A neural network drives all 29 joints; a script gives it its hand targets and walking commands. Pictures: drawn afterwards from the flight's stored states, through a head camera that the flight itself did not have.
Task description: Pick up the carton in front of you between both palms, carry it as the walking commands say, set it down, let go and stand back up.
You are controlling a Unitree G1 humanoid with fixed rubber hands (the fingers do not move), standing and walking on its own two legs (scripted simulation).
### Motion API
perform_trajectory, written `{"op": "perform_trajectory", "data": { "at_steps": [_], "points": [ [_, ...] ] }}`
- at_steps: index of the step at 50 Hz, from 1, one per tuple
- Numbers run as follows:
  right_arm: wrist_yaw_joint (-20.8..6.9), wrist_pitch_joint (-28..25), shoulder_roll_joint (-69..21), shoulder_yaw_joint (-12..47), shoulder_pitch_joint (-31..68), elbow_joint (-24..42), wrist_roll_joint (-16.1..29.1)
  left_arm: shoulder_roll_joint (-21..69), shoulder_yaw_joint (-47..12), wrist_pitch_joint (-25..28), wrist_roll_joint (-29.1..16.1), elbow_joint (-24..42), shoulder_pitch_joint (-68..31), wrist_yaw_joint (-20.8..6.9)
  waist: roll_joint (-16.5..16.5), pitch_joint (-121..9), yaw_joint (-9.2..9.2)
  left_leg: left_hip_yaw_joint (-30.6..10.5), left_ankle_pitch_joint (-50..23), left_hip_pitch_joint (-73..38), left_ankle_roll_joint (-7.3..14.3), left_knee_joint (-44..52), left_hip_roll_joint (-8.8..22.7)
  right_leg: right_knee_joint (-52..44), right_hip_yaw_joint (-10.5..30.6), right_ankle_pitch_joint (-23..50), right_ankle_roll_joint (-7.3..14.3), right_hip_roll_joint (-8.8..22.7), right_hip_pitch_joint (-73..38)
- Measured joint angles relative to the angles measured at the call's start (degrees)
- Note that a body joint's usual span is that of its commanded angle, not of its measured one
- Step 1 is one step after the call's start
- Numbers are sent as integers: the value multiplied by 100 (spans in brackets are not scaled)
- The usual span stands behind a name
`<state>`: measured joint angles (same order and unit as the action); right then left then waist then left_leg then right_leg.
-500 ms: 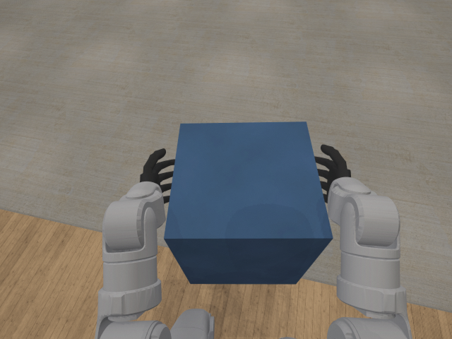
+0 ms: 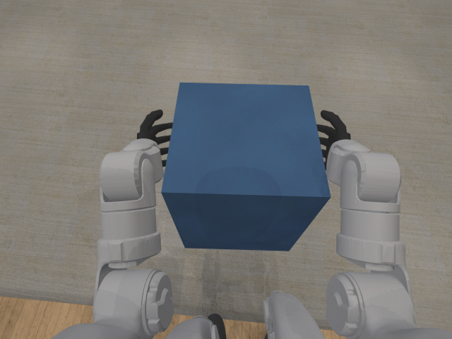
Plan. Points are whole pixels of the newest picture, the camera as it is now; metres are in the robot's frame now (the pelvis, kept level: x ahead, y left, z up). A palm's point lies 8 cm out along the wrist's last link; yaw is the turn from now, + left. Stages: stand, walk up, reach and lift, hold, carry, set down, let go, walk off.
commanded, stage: carry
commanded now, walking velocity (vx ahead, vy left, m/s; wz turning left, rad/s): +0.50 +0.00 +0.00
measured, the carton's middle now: (240, 175) +0.37 -0.02 +0.01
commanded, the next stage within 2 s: none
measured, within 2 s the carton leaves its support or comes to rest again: neither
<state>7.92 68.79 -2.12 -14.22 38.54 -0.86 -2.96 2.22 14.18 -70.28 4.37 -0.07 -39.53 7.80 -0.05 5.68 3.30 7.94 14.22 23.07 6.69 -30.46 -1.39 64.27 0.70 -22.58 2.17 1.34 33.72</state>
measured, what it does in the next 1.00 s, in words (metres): goes down: right foot 0.08 m lower, then left foot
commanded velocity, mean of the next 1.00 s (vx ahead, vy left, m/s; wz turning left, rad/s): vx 0.50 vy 0.00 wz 0.00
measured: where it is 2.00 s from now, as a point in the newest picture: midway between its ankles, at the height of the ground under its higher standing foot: (227, 109)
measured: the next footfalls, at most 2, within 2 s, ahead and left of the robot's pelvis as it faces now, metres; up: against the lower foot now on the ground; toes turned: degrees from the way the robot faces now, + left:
right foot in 0.30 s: +0.41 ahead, -0.08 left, -0.08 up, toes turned -2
left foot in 0.80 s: +0.72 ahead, +0.03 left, -0.08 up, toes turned +6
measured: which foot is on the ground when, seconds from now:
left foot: down 0.00-0.34, up 0.36-0.78, down 0.80-1.00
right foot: up 0.00-0.28, down 0.30-0.80, up 0.82-1.00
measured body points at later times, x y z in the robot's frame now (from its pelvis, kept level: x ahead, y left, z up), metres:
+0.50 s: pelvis +0.35 -0.05 -0.09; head +0.40 -0.06 +0.35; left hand +0.70 +0.13 -0.02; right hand +0.73 -0.17 -0.03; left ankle +0.27 +0.09 -0.71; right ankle +0.37 -0.07 -0.82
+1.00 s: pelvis +0.66 -0.02 -0.08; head +0.70 -0.02 +0.37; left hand +1.03 +0.10 +0.02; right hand +1.00 -0.20 +0.02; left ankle +0.68 +0.02 -0.82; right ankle +0.60 -0.14 -0.74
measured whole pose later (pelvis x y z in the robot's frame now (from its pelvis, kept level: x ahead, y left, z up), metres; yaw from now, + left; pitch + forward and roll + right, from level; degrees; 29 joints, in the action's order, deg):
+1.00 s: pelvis +0.66 -0.02 -0.08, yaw -1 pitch +5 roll -2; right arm 7.7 65.9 -1.9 -10.9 32.1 -0.4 -1.8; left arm 2.8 11.9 -66.2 3.6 0.0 -32.3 7.5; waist -1.9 -0.4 3.8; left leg 8.4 10.0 19.4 7.0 -23.5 -2.0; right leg 61.2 -1.7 -22.1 0.3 0.3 30.0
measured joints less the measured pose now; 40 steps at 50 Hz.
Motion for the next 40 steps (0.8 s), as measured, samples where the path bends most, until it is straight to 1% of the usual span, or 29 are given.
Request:
{"op": "perform_trajectory", "data": {
  "at_steps": [1,3,5,7,9,11,12,14,15,16,17,18,19,21,22,25,29,32,34,37,39,40],
  "points": [
    [3,-36,-30,-21,-41,151,19,54,16,25,22,177,50,0,-5,36,20,-26,73,-103,-9,50,3,-268,7,14,-19,25,152],
    [4,-114,-88,-57,-87,403,52,139,38,85,49,503,143,-1,8,66,48,-70,258,-303,-43,92,1,-580,-1,352,-33,58,450],
    [4,-192,-130,-60,-83,538,84,176,44,144,55,769,250,-2,32,37,80,-102,498,-522,-95,79,-18,-853,-21,987,-45,76,679],
    [2,-257,-147,-22,-59,537,100,175,52,185,49,915,349,-3,63,-57,140,-138,797,-764,-143,8,-58,-1353,-77,1642,-61,76,777],
    [-4,-298,-128,35,-44,418,109,162,63,191,61,912,403,-7,127,-202,216,-181,1161,-1030,-190,-130,-121,-2351,-170,2534,-72,53,645],
    [-15,-320,-73,97,-36,203,116,146,69,171,102,764,405,-21,220,-398,270,-213,1632,-1301,-246,-401,-200,-3309,-298,3475,14,10,375],
    [-21,-321,-37,127,-26,69,116,134,68,159,129,648,395,-35,251,-508,276,-220,1916,-1439,-278,-592,-232,-3624,-376,3802,68,-20,221],
    [-40,-297,66,179,7,-228,115,99,32,146,181,323,335,-64,282,-701,223,-175,2507,-1676,-309,-1227,-261,-4057,-581,4110,148,-73,-209],
    [-46,-272,136,206,28,-381,115,86,-5,138,217,118,273,-74,299,-778,152,-105,2364,-1702,-321,-1819,-233,-4174,-698,3949,158,-83,-512],
    [-62,-251,230,226,84,-548,138,85,-27,153,249,-91,197,-81,216,-855,49,-122,2328,-1565,-311,-2626,-156,-3987,-760,2920,264,-144,-726],
    [-69,-260,309,253,177,-741,161,59,-40,188,263,-287,123,-89,75,-879,-67,-264,2385,-1300,-313,-3518,-79,-3614,-770,1882,417,-274,-719],
    [-70,-265,359,283,224,-906,165,16,-63,220,244,-488,69,-95,-15,-864,-172,-463,2306,-1002,-332,-4278,-60,-3215,-779,1294,583,-374,-621],
    [-69,-238,380,318,205,-1013,152,-15,-86,231,209,-664,66,-98,-51,-838,-267,-628,2112,-705,-358,-4750,-59,-2950,-794,1169,636,-422,-558],
    [-56,-130,335,364,89,-1088,90,-63,-124,197,115,-844,176,-97,-49,-734,-405,-823,1685,-92,-421,-5081,-5,-2771,-802,932,624,-484,-609],
    [-42,-74,295,376,34,-1058,57,-89,-141,177,54,-853,244,-94,-32,-646,-451,-869,1436,214,-446,-5027,45,-2804,-800,862,592,-496,-690],
    [-10,-23,175,326,-92,-812,-28,-112,-168,216,-119,-699,403,-44,-4,-355,-561,-904,871,1058,-492,-4484,243,-3025,-799,721,642,-533,-965],
    [8,-212,-11,194,-307,-405,-127,-12,-140,493,-179,-451,576,-5,17,-151,-664,-794,536,1928,-504,-3798,405,-3254,-736,493,650,-570,-1324],
    [8,-400,-134,159,-559,-132,-168,54,-143,704,-212,-300,745,-5,23,-150,-687,-644,159,2267,-463,-3258,420,-3424,-662,256,613,-594,-1692],
    [6,-502,-189,170,-724,46,-178,78,-170,803,-239,-194,845,-6,25,-196,-694,-518,-204,2262,-424,-2635,365,-3550,-600,83,581,-613,-1982],
    [2,-590,-211,204,-895,309,-168,87,-241,891,-271,-36,914,-7,15,-301,-693,-250,-808,1883,-351,-1277,177,-3636,-530,-237,524,-638,-2440],
    [2,-610,-207,255,-913,408,-163,51,-272,889,-297,81,930,-8,1,-371,-633,0,-1212,1365,-260,-346,10,-3401,-587,-471,444,-636,-2684],
    [3,-607,-206,292,-882,401,-166,17,-273,863,-311,134,940,-9,-29,-418,-580,114,-1448,1004,-221,78,-42,-3040,-674,-564,371,-634,-2719]
  ]
}}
